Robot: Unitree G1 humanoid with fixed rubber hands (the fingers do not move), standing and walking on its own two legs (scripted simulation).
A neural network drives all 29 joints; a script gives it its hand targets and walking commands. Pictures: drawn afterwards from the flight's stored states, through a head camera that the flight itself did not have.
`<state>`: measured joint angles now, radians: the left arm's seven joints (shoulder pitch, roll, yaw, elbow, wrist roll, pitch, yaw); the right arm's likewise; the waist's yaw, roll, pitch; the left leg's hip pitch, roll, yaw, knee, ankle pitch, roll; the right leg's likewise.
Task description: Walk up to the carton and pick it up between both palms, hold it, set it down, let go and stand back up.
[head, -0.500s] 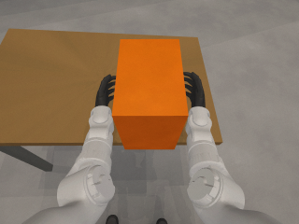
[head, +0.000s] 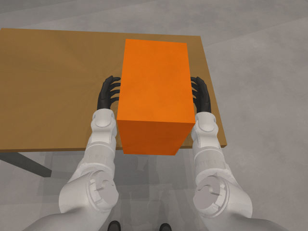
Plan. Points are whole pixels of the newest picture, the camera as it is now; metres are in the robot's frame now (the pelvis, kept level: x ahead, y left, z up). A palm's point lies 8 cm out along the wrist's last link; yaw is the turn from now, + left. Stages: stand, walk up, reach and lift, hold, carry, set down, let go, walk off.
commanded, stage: set down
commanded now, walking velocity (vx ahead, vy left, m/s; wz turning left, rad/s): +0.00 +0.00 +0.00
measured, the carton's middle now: (152, 102) +0.46 +0.02 -0.02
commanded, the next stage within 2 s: none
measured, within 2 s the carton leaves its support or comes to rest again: neither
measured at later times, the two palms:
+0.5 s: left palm (88, 98) +0.43 +0.20 +0.01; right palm (201, 98) +0.45 -0.11 +0.03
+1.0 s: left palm (82, 83) +0.44 +0.20 +0.07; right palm (217, 83) +0.46 -0.14 +0.09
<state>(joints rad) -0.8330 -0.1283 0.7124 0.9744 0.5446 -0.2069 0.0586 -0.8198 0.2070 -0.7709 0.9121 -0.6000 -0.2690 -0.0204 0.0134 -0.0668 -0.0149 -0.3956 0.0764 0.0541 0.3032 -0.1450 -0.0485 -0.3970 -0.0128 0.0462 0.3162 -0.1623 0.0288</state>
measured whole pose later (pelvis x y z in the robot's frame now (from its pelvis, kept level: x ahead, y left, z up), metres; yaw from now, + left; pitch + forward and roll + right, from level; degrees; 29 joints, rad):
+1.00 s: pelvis -0.03 +0.00 -0.02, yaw +1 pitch +25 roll -1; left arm -1.14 0.24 0.01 1.43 -0.25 -0.23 0.08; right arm -1.11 -0.24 0.06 1.30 0.30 -0.14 -0.07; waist 0.04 0.00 -0.26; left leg -0.78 0.10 0.01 0.54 -0.19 -0.06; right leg -0.74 0.01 0.01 0.50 -0.19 0.02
